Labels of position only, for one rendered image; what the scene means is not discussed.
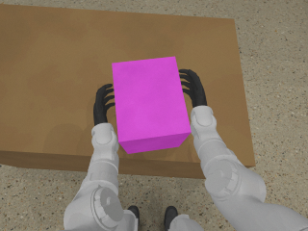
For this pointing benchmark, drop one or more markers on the right robot hand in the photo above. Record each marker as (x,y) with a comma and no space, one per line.
(196,91)

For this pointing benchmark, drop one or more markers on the left robot upper arm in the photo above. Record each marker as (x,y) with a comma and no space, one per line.
(98,210)

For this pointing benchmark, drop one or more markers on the left robot hand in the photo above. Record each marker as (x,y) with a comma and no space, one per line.
(100,108)

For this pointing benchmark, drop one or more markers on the robot right foot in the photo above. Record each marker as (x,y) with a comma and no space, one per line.
(170,214)

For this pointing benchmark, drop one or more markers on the carton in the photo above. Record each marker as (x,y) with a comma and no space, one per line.
(150,108)

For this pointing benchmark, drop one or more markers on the left robot forearm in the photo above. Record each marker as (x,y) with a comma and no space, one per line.
(104,162)

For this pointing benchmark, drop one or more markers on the right robot forearm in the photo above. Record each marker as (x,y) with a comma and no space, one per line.
(208,144)

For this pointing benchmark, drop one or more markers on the pedestal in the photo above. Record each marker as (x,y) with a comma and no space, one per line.
(54,60)

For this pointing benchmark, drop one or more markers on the right robot upper arm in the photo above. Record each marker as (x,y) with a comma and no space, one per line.
(239,194)

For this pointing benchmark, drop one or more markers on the robot right shin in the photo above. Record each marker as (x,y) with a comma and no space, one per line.
(180,216)

